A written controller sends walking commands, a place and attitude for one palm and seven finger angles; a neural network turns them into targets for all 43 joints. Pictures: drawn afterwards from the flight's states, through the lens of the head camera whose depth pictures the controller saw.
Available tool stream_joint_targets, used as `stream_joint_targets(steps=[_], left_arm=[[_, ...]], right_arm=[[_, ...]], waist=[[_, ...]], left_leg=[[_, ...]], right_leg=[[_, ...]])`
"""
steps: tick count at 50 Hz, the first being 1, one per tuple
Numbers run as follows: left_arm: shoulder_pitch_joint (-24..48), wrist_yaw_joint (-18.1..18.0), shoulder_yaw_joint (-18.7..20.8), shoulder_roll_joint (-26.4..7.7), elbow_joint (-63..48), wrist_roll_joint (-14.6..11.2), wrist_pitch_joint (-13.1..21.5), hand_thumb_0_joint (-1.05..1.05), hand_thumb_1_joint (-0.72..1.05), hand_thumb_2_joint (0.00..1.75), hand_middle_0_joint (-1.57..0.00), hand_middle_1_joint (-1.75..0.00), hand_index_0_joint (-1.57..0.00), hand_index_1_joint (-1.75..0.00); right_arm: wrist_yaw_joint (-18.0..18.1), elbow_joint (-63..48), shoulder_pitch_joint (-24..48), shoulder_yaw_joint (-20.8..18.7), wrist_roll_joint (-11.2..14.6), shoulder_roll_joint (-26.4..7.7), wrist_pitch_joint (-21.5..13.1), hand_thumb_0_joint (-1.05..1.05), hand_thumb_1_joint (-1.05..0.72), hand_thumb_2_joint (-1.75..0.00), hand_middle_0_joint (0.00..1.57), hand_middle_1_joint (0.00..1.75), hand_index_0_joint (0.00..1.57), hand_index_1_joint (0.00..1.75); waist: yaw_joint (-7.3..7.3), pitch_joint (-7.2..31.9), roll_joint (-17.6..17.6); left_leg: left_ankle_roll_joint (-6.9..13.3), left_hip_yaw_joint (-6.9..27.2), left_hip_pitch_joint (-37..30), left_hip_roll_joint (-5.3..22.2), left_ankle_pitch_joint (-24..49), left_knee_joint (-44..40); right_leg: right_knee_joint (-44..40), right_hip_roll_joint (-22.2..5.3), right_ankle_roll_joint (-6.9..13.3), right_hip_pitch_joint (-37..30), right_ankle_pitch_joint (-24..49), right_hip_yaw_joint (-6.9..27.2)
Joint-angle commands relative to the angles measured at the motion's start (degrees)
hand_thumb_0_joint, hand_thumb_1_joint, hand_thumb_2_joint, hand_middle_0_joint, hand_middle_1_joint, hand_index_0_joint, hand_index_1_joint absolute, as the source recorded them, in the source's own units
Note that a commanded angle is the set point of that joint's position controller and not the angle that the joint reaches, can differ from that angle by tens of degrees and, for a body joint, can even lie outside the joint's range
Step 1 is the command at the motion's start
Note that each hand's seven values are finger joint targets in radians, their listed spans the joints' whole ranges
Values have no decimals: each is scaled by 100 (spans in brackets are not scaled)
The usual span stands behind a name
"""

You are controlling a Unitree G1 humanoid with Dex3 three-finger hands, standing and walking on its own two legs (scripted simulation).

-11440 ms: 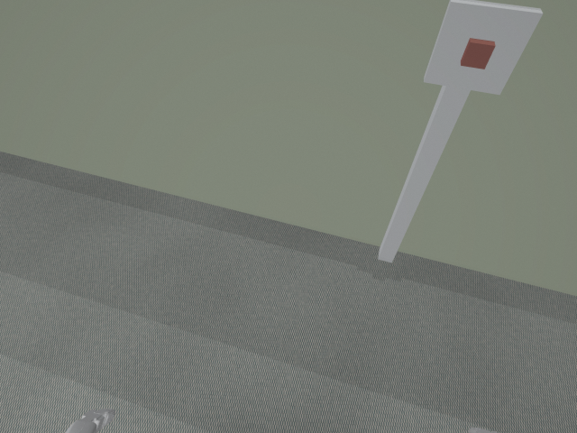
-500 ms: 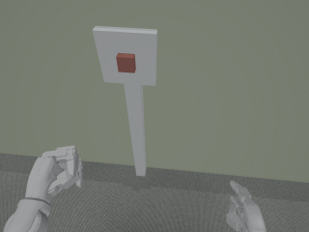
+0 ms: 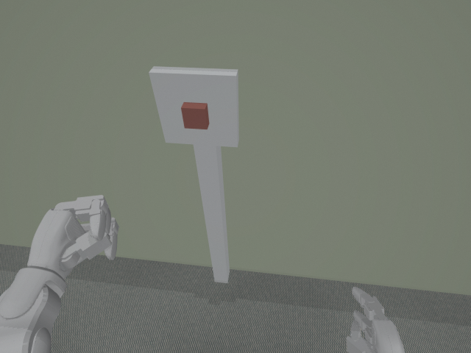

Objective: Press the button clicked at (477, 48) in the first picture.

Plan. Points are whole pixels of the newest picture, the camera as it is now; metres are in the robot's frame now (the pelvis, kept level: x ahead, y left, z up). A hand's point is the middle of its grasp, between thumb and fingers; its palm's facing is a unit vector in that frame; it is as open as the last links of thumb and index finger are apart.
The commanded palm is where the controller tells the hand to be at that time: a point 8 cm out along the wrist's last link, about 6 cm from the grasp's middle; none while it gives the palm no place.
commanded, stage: raise the hand and make a fist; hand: left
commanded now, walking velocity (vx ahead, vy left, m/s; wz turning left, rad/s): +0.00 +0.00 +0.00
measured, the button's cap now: (196, 115) +0.56 +0.15 +0.14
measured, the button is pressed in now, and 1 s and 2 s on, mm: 0 0 0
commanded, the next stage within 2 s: aim a knuckle at the button in 0.30 s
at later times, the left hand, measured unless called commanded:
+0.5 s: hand (117, 241) +0.23 +0.20 +0.13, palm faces +0.01 -1.00 -0.05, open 3.1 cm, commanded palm +0.22 +0.25 +0.14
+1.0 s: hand (170, 190) +0.35 +0.15 +0.12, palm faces -0.02 -1.00 -0.02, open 3.1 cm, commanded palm +0.33 +0.21 +0.12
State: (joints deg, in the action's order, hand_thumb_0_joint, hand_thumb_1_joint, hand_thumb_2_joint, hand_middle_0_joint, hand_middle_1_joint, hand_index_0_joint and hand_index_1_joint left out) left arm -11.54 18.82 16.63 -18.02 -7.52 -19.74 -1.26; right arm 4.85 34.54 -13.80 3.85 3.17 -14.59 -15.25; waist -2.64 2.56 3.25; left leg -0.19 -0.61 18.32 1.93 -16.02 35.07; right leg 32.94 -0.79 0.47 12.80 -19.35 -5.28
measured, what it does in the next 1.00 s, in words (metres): stands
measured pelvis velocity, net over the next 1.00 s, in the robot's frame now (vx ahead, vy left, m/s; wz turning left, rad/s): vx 0.01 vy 0.00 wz -0.03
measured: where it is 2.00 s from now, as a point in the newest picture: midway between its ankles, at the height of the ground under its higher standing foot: outside the picture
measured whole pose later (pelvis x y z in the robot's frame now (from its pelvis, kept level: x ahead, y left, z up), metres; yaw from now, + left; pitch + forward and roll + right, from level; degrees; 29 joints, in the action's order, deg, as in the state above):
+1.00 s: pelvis +0.01 +0.00 +0.00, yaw -2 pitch +1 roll +0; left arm 11.1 8.6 9.3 -12.7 13.5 -11.9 1.8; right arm 3.6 36.9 -13.8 2.4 2.4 -13.8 -11.4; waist -0.3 1.4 2.0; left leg -0.2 -2.7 18.9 1.8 -15.5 33.2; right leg 33.4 -1.0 0.4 15.3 -19.4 -3.1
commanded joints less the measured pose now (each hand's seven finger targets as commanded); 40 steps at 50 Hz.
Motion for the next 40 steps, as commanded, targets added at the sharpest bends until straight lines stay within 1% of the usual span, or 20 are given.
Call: stream_joint_targets(steps=[1,6,7,8,11,14,20,22,24,25,27,28,29,31,33,34,37,38,39,40], left_arm=[[782,31,429,-850,-1199,-87,249,0,90,90,-130,-150,-130,-150],[915,-110,525,-931,-1318,-22,419,0,90,90,-130,-150,-130,-150],[955,-140,525,-946,-1406,2,473,0,90,90,-130,-150,-130,-150],[1005,-163,552,-996,-1375,1,508,0,90,90,-130,-150,-130,-150],[960,-167,472,-884,-1438,46,602,0,90,90,-130,-150,-130,-150],[915,-98,397,-835,-1171,12,558,0,90,90,-130,-150,-130,-150],[929,-43,439,-856,-1167,-8,497,0,90,90,-130,-150,-130,-150],[1478,-85,189,-697,-1163,25,519,0,90,90,-130,-150,-130,-150],[1894,-145,171,-752,-827,50,512,0,90,90,-130,-150,-130,-150],[2119,-176,142,-782,-678,102,530,0,90,90,-130,-150,-130,-150],[2404,-229,-20,-689,-532,198,555,0,90,90,-130,-150,-130,-150],[2603,-260,-111,-656,-512,237,573,0,90,90,-130,-150,-130,-150],[2635,-292,-51,-709,-466,265,572,0,90,90,-130,-150,-130,-150],[2746,-366,-14,-748,-260,341,570,0,90,90,-130,-150,-130,-150],[2870,-426,-196,-566,28,369,552,0,90,90,-130,-150,-130,-150],[2995,-461,-261,-485,96,390,542,0,90,90,-130,-150,-130,-150],[3237,-633,-185,-553,333,474,513,0,90,90,-130,-150,-130,-150],[3304,-692,-111,-639,493,514,511,0,90,90,-130,-150,-130,-150],[3323,-733,-143,-570,516,533,519,0,90,90,-130,-150,-130,-150],[3508,-770,-255,-473,488,569,536,0,90,90,-130,-150,-130,-150]], right_arm=[[41,-999,768,-265,41,-620,-421,0,-90,-90,20,30,20,30],[46,-969,740,-275,13,-603,-447,0,-90,-90,20,30,20,30],[52,-970,760,-283,12,-602,-462,0,-90,-90,20,30,20,30],[49,-931,730,-271,-5,-616,-466,0,-90,-90,20,30,20,30],[49,-914,727,-286,0,-584,-502,0,-90,-90,20,30,20,30],[66,-875,741,-281,9,-610,-524,0,-90,-90,20,30,20,30],[93,-867,771,-284,21,-597,-555,0,-90,-90,20,30,20,30],[111,-801,755,-274,31,-597,-553,0,-90,-90,20,30,20,30],[152,-715,740,-289,32,-630,-553,0,-90,-90,20,30,20,30],[173,-664,739,-282,36,-639,-541,0,-90,-90,20,30,20,30],[189,-653,751,-277,39,-611,-530,0,-90,-90,20,30,20,30],[185,-648,749,-267,36,-608,-528,0,-90,-90,20,30,20,30],[180,-670,747,-278,23,-599,-522,0,-90,-90,20,30,20,30],[162,-648,734,-273,15,-588,-472,0,-90,-90,20,30,20,30],[131,-647,720,-268,11,-583,-424,0,-90,-90,20,30,20,30],[117,-643,724,-275,15,-572,-401,0,-90,-90,20,30,20,30],[67,-652,699,-286,-7,-582,-291,0,-90,-90,20,30,20,30],[51,-633,665,-299,-24,-601,-247,0,-90,-90,20,30,20,30],[31,-670,676,-311,-17,-594,-201,0,-90,-90,20,30,20,30],[15,-680,687,-313,-13,-576,-163,0,-90,-90,20,30,20,30]], waist=[[-44,545,-124],[-26,501,-146],[-32,503,-11],[-25,462,-223],[-25,645,79],[2,381,-182],[-20,509,-156],[91,469,-67],[164,260,-398],[192,225,-256],[197,377,-94],[207,447,-163],[155,673,-81],[126,768,32],[138,779,-277],[148,763,-161],[112,884,-158],[103,887,-445],[89,962,-438],[119,997,-167]], left_leg=[[188,130,-652,-259,738,-536],[189,98,-687,-261,590,-580],[186,93,-720,-258,600,-586],[194,107,-680,-253,621,-585],[188,76,-841,-259,780,-592],[198,78,-716,-256,659,-600],[207,64,-794,-257,713,-589],[205,87,-841,-260,597,-591],[222,118,-721,-242,368,-579],[211,117,-703,-250,259,-590],[211,134,-815,-247,244,-614],[215,143,-822,-241,279,-613],[210,143,-872,-243,373,-609],[185,136,-922,-236,598,-619],[189,143,-873,-217,670,-618],[183,134,-899,-221,723,-618],[156,110,-866,-229,836,-617],[170,116,-822,-210,894,-604],[170,93,-829,-215,941,-599],[157,54,-887,-218,968,-585]], right_leg=[[-681,146,-6,251,1110,197],[-777,144,-23,286,842,238],[-767,145,-15,293,840,239],[-798,158,-17,246,844,255],[-724,135,-12,169,1121,230],[-811,134,-36,252,1026,268],[-799,116,-48,208,1079,275],[-783,136,-52,372,953,244],[-872,137,-80,539,612,303],[-879,120,-73,589,448,315],[-831,113,-48,604,434,299],[-812,120,-42,556,462,308],[-768,97,-31,448,589,319],[-667,99,-1,365,902,256],[-646,123,-5,350,1005,237],[-620,113,4,381,1097,228],[-551,98,20,322,1250,224],[-542,115,14,284,1286,220],[-521,108,13,269,1356,235],[-498,101,19,309,1397,241]])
